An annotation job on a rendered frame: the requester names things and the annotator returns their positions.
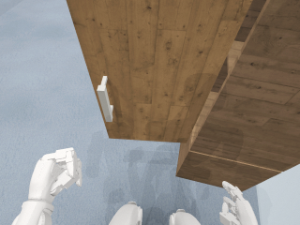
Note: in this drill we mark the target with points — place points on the left robot thigh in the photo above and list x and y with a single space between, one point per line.
128 214

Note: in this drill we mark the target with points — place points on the cupboard door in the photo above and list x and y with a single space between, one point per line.
161 59

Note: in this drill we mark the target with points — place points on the left robot forearm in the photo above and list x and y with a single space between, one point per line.
35 212

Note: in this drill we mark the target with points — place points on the right robot hand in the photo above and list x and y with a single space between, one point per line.
241 210

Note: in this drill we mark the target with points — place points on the robot right shin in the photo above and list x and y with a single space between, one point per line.
180 210

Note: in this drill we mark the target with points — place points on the handle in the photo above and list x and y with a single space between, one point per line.
107 108

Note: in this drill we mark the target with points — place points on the left robot hand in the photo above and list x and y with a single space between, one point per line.
43 186

